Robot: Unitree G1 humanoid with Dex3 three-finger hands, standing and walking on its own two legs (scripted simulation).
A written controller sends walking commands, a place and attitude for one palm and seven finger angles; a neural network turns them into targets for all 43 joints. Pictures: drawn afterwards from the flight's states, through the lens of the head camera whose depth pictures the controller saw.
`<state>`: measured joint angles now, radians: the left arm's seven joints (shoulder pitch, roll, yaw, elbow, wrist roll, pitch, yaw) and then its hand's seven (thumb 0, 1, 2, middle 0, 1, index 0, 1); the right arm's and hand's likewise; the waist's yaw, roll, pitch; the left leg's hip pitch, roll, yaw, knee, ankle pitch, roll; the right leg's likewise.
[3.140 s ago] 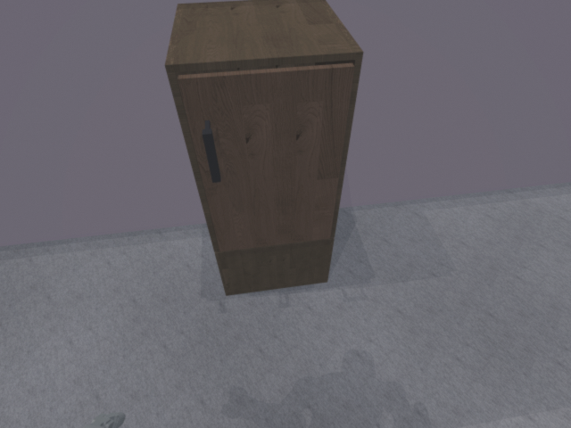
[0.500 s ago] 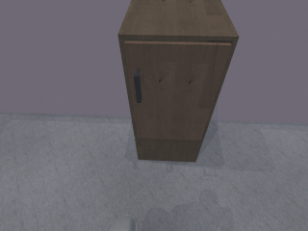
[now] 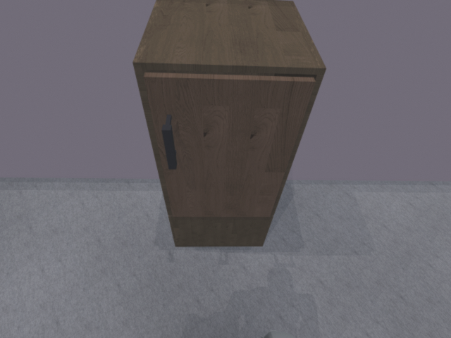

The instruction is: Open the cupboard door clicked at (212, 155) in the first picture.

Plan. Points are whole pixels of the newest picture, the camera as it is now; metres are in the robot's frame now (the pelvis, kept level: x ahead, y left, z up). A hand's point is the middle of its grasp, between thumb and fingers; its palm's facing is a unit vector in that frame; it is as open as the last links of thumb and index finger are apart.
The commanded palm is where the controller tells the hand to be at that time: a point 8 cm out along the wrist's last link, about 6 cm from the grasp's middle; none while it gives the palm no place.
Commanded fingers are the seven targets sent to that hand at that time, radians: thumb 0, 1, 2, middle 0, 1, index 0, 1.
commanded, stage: come to a stop and stand still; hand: left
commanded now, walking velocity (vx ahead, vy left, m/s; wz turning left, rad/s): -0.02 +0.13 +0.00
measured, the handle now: (170, 142) +0.55 +0.18 -0.02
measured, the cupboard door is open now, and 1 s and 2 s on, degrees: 0 0 0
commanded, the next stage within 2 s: look again from close up in 1.46 s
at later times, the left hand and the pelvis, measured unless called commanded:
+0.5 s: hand out of the picture -0.03 +0.16 -0.15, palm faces +0.12 -0.96 -0.26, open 7.4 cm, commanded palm none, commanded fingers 0.00 0.90 0.90 -0.20 -0.30 -0.20 -0.30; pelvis -0.03 -0.03 +0.01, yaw +2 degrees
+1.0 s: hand out of the picture +0.00 +0.19 -0.18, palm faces +0.01 -0.99 -0.16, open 7.3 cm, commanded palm none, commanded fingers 0.00 0.90 0.90 -0.20 -0.30 -0.20 -0.30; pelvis -0.01 +0.01 +0.01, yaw +1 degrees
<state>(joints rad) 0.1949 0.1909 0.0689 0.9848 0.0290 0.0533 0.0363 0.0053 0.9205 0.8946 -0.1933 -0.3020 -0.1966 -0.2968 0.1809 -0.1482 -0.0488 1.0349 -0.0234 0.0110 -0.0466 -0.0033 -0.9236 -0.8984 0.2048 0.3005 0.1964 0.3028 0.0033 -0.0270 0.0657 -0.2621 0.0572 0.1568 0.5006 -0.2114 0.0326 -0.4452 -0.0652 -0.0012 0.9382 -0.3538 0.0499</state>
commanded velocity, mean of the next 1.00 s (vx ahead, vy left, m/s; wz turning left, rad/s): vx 0.04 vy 0.02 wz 0.00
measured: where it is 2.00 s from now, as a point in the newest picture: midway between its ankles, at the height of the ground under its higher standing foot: outside the picture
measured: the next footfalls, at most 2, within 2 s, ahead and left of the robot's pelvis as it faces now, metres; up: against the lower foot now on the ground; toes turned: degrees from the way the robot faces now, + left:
right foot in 0.10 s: +0.04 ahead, -0.15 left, +0.00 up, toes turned -4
left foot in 0.62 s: -0.03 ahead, +0.12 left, +0.00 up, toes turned +4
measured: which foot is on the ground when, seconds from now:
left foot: down 0.00-0.10, up 0.12-0.60, down 0.62-1.00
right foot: up 0.00-0.08, down 0.10-0.62, up 0.64-1.00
